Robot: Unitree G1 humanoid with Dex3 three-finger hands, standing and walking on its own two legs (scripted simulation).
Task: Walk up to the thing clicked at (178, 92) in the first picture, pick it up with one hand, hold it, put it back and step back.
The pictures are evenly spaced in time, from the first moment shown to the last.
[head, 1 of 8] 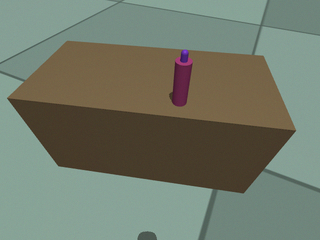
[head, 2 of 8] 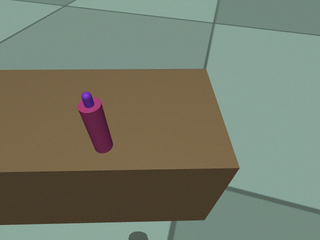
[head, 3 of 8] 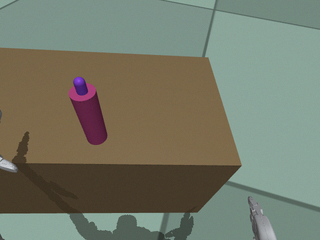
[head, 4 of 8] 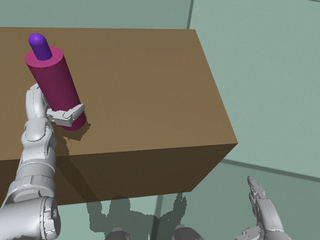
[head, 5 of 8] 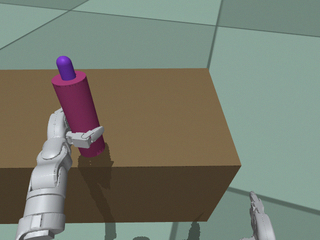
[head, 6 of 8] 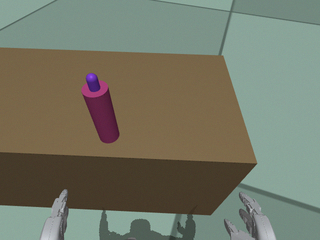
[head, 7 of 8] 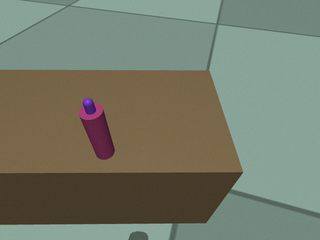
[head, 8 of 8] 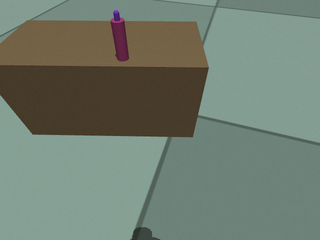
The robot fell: no
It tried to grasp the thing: yes
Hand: left
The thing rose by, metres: 0.22
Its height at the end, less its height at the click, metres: +0.00
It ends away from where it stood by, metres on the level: 0.02
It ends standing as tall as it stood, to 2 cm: yes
